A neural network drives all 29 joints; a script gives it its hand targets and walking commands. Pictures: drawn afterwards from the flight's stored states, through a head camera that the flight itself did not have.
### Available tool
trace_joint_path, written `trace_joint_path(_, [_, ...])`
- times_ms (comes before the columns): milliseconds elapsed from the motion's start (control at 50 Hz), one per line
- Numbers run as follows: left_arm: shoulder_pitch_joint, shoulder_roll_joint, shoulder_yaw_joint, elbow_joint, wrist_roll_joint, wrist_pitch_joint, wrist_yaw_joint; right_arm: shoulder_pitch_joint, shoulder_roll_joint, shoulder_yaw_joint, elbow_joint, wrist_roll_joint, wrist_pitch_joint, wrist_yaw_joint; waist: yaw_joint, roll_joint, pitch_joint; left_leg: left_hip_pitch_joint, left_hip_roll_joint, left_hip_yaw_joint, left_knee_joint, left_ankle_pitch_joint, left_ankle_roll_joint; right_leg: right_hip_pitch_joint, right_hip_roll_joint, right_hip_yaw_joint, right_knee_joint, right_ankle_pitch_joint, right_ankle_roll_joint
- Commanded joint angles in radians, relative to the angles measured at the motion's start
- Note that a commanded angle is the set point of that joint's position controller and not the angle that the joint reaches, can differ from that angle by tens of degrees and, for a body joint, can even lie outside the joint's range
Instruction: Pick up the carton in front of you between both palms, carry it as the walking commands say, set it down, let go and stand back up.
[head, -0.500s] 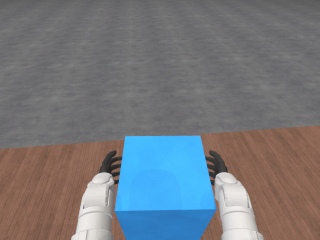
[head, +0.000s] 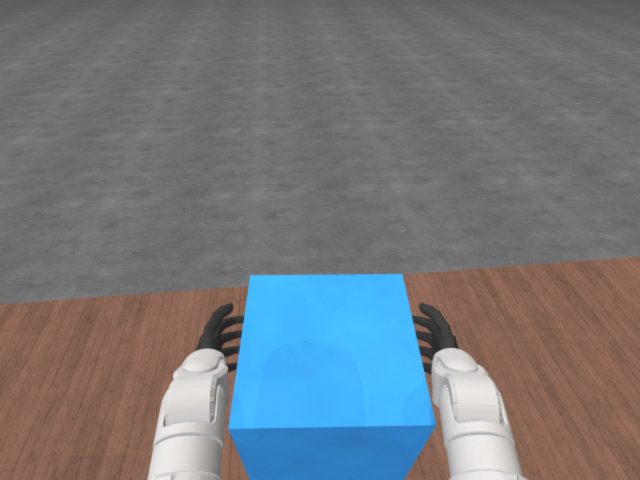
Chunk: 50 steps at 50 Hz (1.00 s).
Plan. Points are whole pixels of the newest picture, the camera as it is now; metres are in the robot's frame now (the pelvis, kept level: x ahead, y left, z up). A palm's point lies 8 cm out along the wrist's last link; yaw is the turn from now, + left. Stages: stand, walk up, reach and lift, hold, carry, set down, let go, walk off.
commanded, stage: reach and lift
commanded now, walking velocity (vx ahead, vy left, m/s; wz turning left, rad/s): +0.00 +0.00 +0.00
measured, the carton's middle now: (326, 385) +0.29 +0.00 -0.04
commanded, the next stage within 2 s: hold in 0.24 s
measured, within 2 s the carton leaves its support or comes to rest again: neither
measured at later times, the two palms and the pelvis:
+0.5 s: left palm (207, 356) +0.28 +0.15 +0.05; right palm (449, 356) +0.28 -0.15 +0.05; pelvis +0.00 +0.00 +0.00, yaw +0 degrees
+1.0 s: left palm (207, 356) +0.28 +0.15 +0.05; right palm (449, 355) +0.28 -0.15 +0.05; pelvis -0.01 +0.00 +0.00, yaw +0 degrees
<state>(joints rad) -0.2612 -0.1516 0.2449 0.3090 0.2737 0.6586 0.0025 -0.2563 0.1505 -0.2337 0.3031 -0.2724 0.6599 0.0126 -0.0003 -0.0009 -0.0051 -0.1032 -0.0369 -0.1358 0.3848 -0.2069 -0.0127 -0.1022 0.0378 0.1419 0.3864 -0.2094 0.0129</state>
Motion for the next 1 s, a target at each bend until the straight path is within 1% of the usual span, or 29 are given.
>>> trace_joint_path(0, [-0.452, -0.938, -0.552, -0.038, -0.246, -0.019, -0.242, -0.449, 0.934, 0.543, -0.037, 0.238, -0.021, 0.227, 0.0, 0.001, -0.251, 0.079, -0.064, 0.066, -0.044, 0.247, -0.011, 0.074, 0.063, -0.067, -0.046, 0.244, 0.009])
trace_joint_path(100, [-0.441, -0.935, -0.563, -0.062, -0.253, -0.007, -0.242, -0.438, 0.932, 0.553, -0.062, 0.245, -0.009, 0.224, 0.0, 0.0, -0.243, 0.084, -0.066, 0.064, -0.049, 0.254, -0.01, 0.081, 0.064, -0.065, -0.052, 0.255, 0.01])
trace_joint_path(200, [-0.446, -0.931, -0.566, -0.075, -0.255, 0.004, -0.242, -0.443, 0.929, 0.555, -0.073, 0.247, 0.003, 0.223, 0.0, -0.001, -0.232, 0.083, -0.067, 0.064, -0.053, 0.237, -0.01, 0.081, 0.063, -0.065, -0.056, 0.24, 0.009])
trace_joint_path(240, [-0.454, -0.936, -0.588, -0.098, -0.267, 0.009, -0.242, -0.45, 0.934, 0.575, -0.097, 0.259, 0.008, 0.223, -0.001, 0.0, -0.245, 0.092, -0.067, 0.063, -0.054, 0.246, -0.01, 0.091, 0.063, -0.065, -0.058, 0.248, 0.01])
trace_joint_path(280, [-0.46, -0.939, -0.625, -0.144, -0.29, 0.021, -0.239, -0.455, 0.938, 0.611, -0.144, 0.28, 0.021, 0.22, -0.003, 0.001, -0.273, 0.113, -0.066, 0.06, -0.056, 0.279, -0.012, 0.112, 0.063, -0.062, -0.061, 0.28, 0.011])
trace_joint_path(320, [-0.451, -0.926, -0.633, -0.168, -0.296, 0.043, -0.233, -0.445, 0.922, 0.619, -0.167, 0.285, 0.043, 0.214, -0.002, 0.0, -0.269, 0.12, -0.066, 0.059, -0.064, 0.286, -0.013, 0.122, 0.062, -0.061, -0.067, 0.287, 0.012])
trace_joint_path(420, [-0.441, -0.879, -0.558, -0.108, -0.251, 0.08, -0.229, -0.438, 0.873, 0.546, -0.106, 0.244, 0.077, 0.214, -0.002, 0.001, -0.137, 0.072, -0.062, 0.071, -0.092, 0.13, -0.009, 0.071, 0.058, -0.07, -0.092, 0.13, 0.006])
trace_joint_path(460, [-0.467, -0.889, -0.555, -0.101, -0.251, 0.08, -0.234, -0.466, 0.88, 0.543, -0.101, 0.243, 0.076, 0.22, -0.002, 0.003, -0.138, 0.069, -0.059, 0.072, -0.091, 0.111, -0.008, 0.068, 0.057, -0.074, -0.091, 0.11, 0.003])
trace_joint_path(580, [-0.533, -0.917, -0.566, -0.102, -0.26, 0.07, -0.241, -0.534, 0.905, 0.556, -0.102, 0.253, 0.066, 0.229, -0.002, 0.004, -0.187, 0.078, -0.057, 0.071, -0.077, 0.104, -0.008, 0.074, 0.058, -0.076, -0.077, 0.103, 0.001])
trace_joint_path(740, [-0.549, -0.916, -0.555, -0.076, -0.253, 0.067, -0.241, -0.549, 0.906, 0.543, -0.074, 0.243, 0.063, 0.228, -0.002, 0.003, -0.184, 0.074, -0.054, 0.074, -0.076, 0.08, -0.006, 0.069, 0.055, -0.078, -0.076, 0.082, 0.0])
trace_joint_path(980, [-0.508, -0.906, -0.56, -0.104, -0.257, 0.071, -0.238, -0.507, 0.904, 0.553, -0.104, 0.251, 0.068, 0.221, -0.001, 0.001, -0.199, 0.096, -0.058, 0.072, -0.074, 0.16, -0.009, 0.097, 0.058, -0.073, -0.077, 0.165, 0.004])
